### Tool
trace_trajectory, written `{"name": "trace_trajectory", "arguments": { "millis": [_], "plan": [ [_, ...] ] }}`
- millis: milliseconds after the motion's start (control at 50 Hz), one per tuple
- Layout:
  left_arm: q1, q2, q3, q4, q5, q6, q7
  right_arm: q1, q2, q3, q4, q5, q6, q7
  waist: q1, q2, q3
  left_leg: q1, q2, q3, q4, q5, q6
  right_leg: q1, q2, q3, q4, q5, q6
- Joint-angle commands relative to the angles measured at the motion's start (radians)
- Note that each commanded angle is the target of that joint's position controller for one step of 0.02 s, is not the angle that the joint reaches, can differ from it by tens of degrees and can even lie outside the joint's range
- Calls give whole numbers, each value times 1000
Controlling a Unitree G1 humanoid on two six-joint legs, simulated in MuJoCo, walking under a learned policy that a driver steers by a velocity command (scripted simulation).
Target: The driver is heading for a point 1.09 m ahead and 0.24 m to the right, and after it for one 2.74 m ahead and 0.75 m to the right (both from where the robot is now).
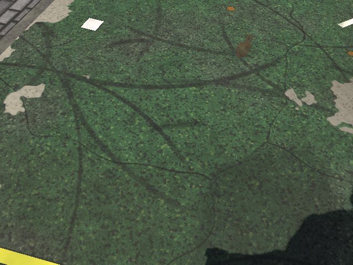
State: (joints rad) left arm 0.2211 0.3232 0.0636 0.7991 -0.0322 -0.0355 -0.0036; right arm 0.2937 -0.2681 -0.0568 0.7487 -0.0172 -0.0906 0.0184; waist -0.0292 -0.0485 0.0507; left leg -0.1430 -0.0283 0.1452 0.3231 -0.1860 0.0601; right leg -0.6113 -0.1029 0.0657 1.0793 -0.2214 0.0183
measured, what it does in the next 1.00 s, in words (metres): walks ahead, turning right: right foot, then left foot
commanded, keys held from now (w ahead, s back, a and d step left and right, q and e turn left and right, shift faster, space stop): w+e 0.62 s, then w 0.38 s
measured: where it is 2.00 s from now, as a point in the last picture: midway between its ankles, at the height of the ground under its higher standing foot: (234, 141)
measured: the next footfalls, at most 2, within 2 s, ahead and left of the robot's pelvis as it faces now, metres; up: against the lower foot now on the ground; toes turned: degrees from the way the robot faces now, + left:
right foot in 0.30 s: +0.32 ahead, -0.15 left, +0.00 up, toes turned -13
left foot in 0.78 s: +0.65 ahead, -0.05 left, +0.00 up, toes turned -28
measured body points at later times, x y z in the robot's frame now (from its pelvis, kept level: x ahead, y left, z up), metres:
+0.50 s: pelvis +0.28 -0.08 +0.00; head +0.31 -0.10 +0.44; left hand +0.44 +0.17 -0.11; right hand +0.36 -0.39 -0.10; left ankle +0.34 +0.10 -0.66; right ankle +0.28 -0.14 -0.75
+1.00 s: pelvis +0.57 -0.11 +0.00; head +0.59 -0.11 +0.45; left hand +0.82 +0.06 -0.11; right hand +0.49 -0.38 -0.11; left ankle +0.62 -0.03 -0.75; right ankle +0.52 -0.25 -0.67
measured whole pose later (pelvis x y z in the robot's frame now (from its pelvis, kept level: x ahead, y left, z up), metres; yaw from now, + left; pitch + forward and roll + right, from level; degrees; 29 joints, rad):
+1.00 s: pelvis +0.57 -0.11 +0.00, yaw -27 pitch +1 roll +1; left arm 0.22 0.30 0.05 0.71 -0.01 -0.05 0.00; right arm 0.33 -0.26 -0.05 0.80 0.00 -0.10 0.02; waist -0.04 -0.05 0.02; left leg -0.19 -0.06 0.02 0.35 -0.17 0.06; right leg -0.56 -0.06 0.05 1.03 -0.29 -0.01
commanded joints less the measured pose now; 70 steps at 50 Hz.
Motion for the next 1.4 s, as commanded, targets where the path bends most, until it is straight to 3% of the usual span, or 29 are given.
{"name": "trace_trajectory", "arguments": {
  "millis": [20, 200, 240, 280, 300, 320, 340, 360, 380, 420, 500, 580, 680, 760, 780, 800, 820, 840, 880, 960, 1060, 1180, 1240, 1260, 1280, 1300, 1320, 1340, 1400],
  "plan": [
    [16, 26, 6, -52, 6, 2, -3, -61, -123, -35, -49, -3, -27, -14, 28, 104, -6, 28, 274, -119, -207, 227, 135, -55, -34, 52, -109, 156, 8],
    [-224, 9, -11, -167, 10, -8, -60, 32, -197, -62, 22, 31, 23, -31, -46, 80, 65, 243, 321, 39, -137, 398, 93, -86, 13, -97, -442, 175, -64],
    [-190, 36, 4, -179, 9, -3, -66, 15, -225, -69, 19, 36, 39, -38, -6, 115, 9, 280, 320, 66, -16, 727, 70, 11, 73, -155, -445, 79, -101],
    [3, 102, 44, -143, 4, 4, -58, -12, -240, -71, 9, 44, 56, -46, 113, 131, -111, 232, 289, 97, 275, 928, 34, 278, 158, -194, -476, 38, -157],
    [173, 167, 80, -101, 3, 12, -41, -15, -222, -61, 1, 41, 53, -50, 199, 89, -197, 58, 248, 105, 531, 761, -8, 564, 158, -125, -534, 84, -200],
    [207, 284, 105, -93, -2, 17, -21, 57, -88, -21, -48, 0, 33, -42, 119, -171, -258, -387, 90, 80, 901, -83, -83, 904, -98, 356, -567, 11, -350],
    [199, 263, 89, -136, 8, -4, -29, 33, -91, -5, -70, 16, -9, -30, 123, -128, -423, -572, -32, -182, 1081, -438, -87, 1036, -235, 800, -742, -137, -474],
    [177, 187, 67, -129, 13, -20, -35, -92, -166, -25, -99, 58, -35, -17, 162, -40, -313, -672, 30, -250, 1083, -353, -65, 978, -214, 678, -796, -105, -408],
    [131, 157, 59, -128, 10, -29, -35, -120, -162, -21, -112, 61, -50, -16, 127, -6, -200, -670, 74, -240, 1000, -261, -46, 840, -172, 537, -796, -31, -370],
    [15, 91, 38, -152, 15, -33, -28, -102, -169, -31, -88, 17, -48, -28, 44, 35, -105, -542, 136, -239, 846, -157, -58, 600, -92, 355, -811, 178, -319],
    [12, 116, 43, -155, 19, -36, -6, -98, -125, -23, -95, 1, -8, -25, 13, 17, -77, -453, 131, -202, 685, -66, -119, 421, -40, 238, -855, 356, -320],
    [62, 139, 49, -134, 11, -23, 15, -258, -78, 0, -136, 6, -9, -18, 74, -24, -43, -390, 72, -184, 359, 195, -144, 348, 34, 165, -840, 244, -253],
    [138, 121, 44, -98, 7, -13, 22, -325, -117, -9, -151, 26, -29, 8, 107, -51, -46, -335, 51, -215, 193, 266, -113, 448, -32, 260, -764, 114, -222],
    [121, 94, 35, -91, 19, -7, 18, -156, -167, -40, -108, 14, -44, 5, 9, -69, -94, -126, 41, -175, 130, 147, -21, 502, -15, 270, -570, 320, -173],
    [128, 49, 16, -104, 32, -7, 14, -20, -208, -51, -94, 1, -47, -1, -49, 2, -227, 102, 160, -293, 156, 134, 39, 419, 41, 214, -330, 246, -140],
    [274, -15, -4, -114, 8, -20, 14, 92, -306, -78, -57, -10, -38, 2, -14, 297, -360, 444, 369, -731, 82, -58, 212, 80, 199, 90, 35, -110, -55],
    [270, 45, 0, -102, -5, -27, 16, 122, -232, -64, -36, 22, -33, 14, -33, 329, -340, 469, 423, -968, -40, -336, 239, -99, 184, 125, 181, -347, -44],
    [156, 116, 19, -114, -10, -29, 15, 66, -166, -44, -45, 31, -30, 12, -54, 204, -189, 352, 391, -849, -59, -388, 196, -159, 136, 136, 231, -273, -50],
    [21, 100, 15, -151, 18, -34, 13, -22, -125, -25, -50, 13, -18, 9, -25, 101, -52, 135, 306, -620, -85, -181, 164, -135, 63, 67, 148, -151, -51],
    [43, 37, 6, -142, 23, -30, 4, -26, -111, -16, -29, 17, -25, 3, 19, 152, -55, 32, 239, -442, -145, 80, 164, -36, 9, 20, -20, -71, -33],
    [-125, -7, -15, -191, 34, -43, -2, 32, -165, -28, 10, 35, -9, -10, -23, 117, -22, 14, 207, -335, -178, 204, 161, -20, 18, -16, -345, 150, 3],
    [-269, 14, -9, -225, 18, -71, -29, 128, -182, -32, 54, 47, 22, -24, -52, 129, -6, 50, 226, -367, -100, 201, 129, 104, 82, -17, -568, 242, 6],
    [-170, 65, 16, -199, 18, -82, -26, 108, -198, -39, 55, 46, 35, -32, 29, 148, -51, 58, 226, -389, 18, 289, 90, 292, 95, -27, -649, 180, -39],
    [-53, 106, 36, -168, 26, -84, -17, 103, -174, -30, 49, 40, 34, -31, 85, 134, -131, 4, 171, -354, 161, 336, 60, 483, 73, -19, -652, 180, -71],
    [122, 176, 56, -149, 44, -82, -4, 80, -112, -7, 12, 17, 30, -30, 163, 35, -286, -169, 102, -304, 452, 141, 20, 763, -110, 152, -608, 177, -138],
    [177, 234, 69, -123, 46, -65, -7, 214, -20, 20, -13, 37, 16, -30, 105, -250, -416, -505, -14, -213, 763, -377, -34, 1031, -329, 548, -684, -10, -279],
    [170, 136, 47, -124, 37, -60, -9, 184, -119, -3, 5, 58, 13, -32, 131, -172, -354, -610, 37, -285, 898, -394, -40, 968, -309, 616, -750, -176, -275],
    [119, 87, 32, -123, 30, -59, -7, 98, -166, -21, -12, 66, 15, -31, 130, -109, -217, -651, 72, -277, 927, -302, -39, 852, -273, 464, -771, -159, -237],
    [-13, 24, 13, -109, 44, -65, -10, 40, -127, -27, -27, 47, 37, -27, 51, -72, -71, -552, 151, -257, 853, -142, -56, 571, -172, 203, -864, 61, -203]
  ]
}}
Velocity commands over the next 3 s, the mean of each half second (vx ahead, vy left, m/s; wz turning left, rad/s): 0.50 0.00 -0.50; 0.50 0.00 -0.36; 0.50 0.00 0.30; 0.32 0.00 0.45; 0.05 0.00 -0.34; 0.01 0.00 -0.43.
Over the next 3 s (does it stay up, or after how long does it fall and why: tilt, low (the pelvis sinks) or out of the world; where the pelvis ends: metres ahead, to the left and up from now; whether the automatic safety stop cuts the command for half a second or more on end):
stays up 1.07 -0.27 0.00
